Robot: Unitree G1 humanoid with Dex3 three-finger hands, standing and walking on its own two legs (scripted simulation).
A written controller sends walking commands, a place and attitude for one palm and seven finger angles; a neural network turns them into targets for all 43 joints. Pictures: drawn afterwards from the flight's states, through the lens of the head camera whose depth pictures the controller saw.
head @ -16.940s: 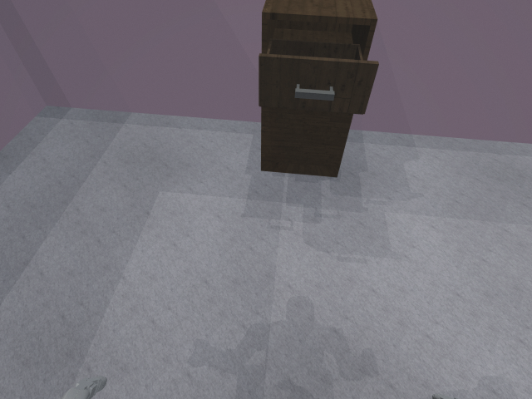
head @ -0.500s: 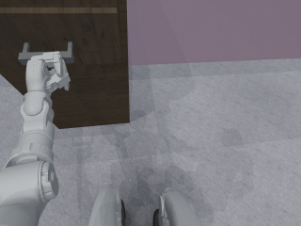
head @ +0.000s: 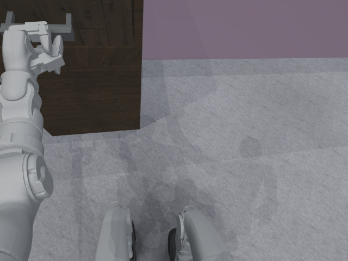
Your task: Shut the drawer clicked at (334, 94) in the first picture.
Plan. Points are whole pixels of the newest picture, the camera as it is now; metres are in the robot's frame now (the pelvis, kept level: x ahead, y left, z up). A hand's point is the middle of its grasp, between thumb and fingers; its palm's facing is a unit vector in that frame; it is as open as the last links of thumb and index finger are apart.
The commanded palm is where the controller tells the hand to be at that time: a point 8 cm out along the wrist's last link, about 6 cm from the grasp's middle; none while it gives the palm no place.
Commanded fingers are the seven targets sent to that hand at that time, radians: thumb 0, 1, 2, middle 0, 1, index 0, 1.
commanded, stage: push the drawer shut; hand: left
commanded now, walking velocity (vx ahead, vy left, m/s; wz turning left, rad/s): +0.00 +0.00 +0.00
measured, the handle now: (40, 24) +0.60 +0.25 +0.06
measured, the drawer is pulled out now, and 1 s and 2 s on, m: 0.00 0.00 0.00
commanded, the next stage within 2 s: pull the fist back off the drawer in 0.16 s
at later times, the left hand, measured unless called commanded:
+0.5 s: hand (51, 50) +0.54 +0.22 +0.06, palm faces +0.07 -1.00 -0.06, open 3.2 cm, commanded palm +0.56 +0.22 +0.06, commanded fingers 0.00 0.90 0.90 -1.40 -1.60 -1.40 -1.60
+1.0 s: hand (66, 56) +0.53 +0.19 +0.06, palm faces +0.10 -0.99 -0.05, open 3.0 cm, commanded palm +0.51 +0.22 +0.06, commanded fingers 0.00 0.90 0.90 -1.40 -1.60 -1.40 -1.60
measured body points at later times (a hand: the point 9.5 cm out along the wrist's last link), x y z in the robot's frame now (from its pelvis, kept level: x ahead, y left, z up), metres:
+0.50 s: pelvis -0.03 +0.01 -0.01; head +0.15 +0.07 +0.40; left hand +0.53 +0.28 +0.06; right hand -0.03 -0.26 -0.10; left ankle +0.08 +0.10 -0.60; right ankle +0.01 -0.11 -0.60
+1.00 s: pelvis +0.00 +0.00 +0.01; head +0.17 +0.04 +0.43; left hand +0.52 +0.25 +0.06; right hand +0.02 -0.25 -0.10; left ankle +0.07 +0.10 -0.60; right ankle +0.01 -0.11 -0.60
